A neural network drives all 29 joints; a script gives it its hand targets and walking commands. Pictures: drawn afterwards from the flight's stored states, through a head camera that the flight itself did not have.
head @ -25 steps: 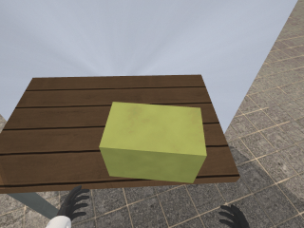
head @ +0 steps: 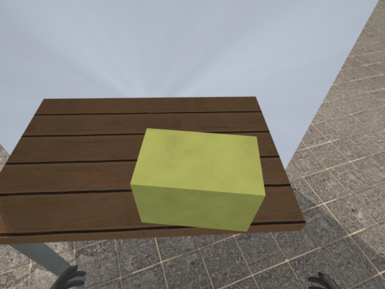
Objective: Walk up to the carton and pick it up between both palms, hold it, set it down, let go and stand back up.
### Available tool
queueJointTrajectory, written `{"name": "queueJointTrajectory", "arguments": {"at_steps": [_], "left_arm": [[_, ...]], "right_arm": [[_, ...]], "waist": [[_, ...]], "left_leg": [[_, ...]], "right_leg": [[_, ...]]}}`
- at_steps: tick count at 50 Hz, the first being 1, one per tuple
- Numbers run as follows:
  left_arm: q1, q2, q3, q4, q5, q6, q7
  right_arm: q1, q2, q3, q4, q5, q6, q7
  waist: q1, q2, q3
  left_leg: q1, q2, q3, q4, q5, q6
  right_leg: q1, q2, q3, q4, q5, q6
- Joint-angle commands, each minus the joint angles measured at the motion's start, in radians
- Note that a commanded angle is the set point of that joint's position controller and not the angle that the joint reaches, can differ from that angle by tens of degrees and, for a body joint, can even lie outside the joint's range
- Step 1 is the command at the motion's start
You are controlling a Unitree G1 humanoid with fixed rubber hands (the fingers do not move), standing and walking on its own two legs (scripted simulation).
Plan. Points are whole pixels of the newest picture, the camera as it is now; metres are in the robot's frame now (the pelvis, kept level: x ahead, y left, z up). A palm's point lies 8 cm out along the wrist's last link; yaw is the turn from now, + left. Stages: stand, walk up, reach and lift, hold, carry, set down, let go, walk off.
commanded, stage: stand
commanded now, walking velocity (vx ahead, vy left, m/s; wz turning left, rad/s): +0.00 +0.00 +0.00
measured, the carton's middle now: (197, 180) +0.37 +0.01 -0.01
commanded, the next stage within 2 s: none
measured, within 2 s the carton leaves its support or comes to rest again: neither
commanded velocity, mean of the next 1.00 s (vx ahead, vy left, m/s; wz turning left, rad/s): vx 0.00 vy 0.00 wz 0.00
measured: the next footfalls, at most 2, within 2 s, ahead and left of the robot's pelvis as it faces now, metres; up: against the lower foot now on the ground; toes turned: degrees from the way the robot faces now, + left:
none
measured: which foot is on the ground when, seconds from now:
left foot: down 0.00-1.00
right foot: down 0.00-1.00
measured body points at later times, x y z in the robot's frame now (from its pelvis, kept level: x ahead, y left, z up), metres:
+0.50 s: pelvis +0.00 +0.00 +0.00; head +0.00 +0.00 +0.45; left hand +0.11 +0.30 -0.11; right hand +0.11 -0.29 -0.10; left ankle +0.00 +0.13 -0.74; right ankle -0.03 -0.12 -0.74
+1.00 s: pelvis -0.01 +0.00 +0.00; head -0.01 +0.00 +0.45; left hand +0.10 +0.30 -0.11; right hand +0.09 -0.29 -0.11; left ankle +0.00 +0.13 -0.74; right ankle -0.03 -0.12 -0.74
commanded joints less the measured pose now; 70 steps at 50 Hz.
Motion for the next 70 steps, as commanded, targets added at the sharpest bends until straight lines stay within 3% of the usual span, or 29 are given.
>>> {"name": "queueJointTrajectory", "arguments": {"at_steps": [1,31,62,70], "left_arm": [[-0.055,0.217,0.053,-0.008,0.059,-0.029,0.001],[-0.111,0.215,0.047,0.129,0.047,-0.023,-0.001],[-0.134,0.218,0.044,0.189,0.042,-0.019,-0.006],[-0.139,0.219,0.045,0.196,0.040,-0.020,-0.006]], "right_arm": [[-0.071,-0.211,-0.079,0.009,-0.136,0.000,-0.008],[-0.091,-0.221,-0.066,0.118,-0.121,-0.001,-0.016],[-0.100,-0.229,-0.062,0.158,-0.120,-0.003,-0.015],[-0.100,-0.229,-0.062,0.164,-0.119,-0.005,-0.016]], "waist": [[-0.012,0.082,-0.030],[-0.009,0.069,-0.031],[-0.007,0.077,0.014],[-0.006,0.076,0.013]], "left_leg": [[-0.024,0.084,-0.101,-0.048,0.234,0.057],[0.001,0.098,-0.105,-0.079,0.291,0.051],[-0.019,0.102,-0.109,-0.118,0.205,0.046],[-0.013,0.102,-0.107,-0.114,0.238,0.045]], "right_leg": [[-0.046,-0.110,0.082,-0.028,0.215,-0.044],[-0.002,-0.128,0.085,-0.059,0.264,-0.047],[-0.028,-0.123,0.094,-0.086,0.177,-0.042],[-0.024,-0.124,0.092,-0.082,0.197,-0.045]]}}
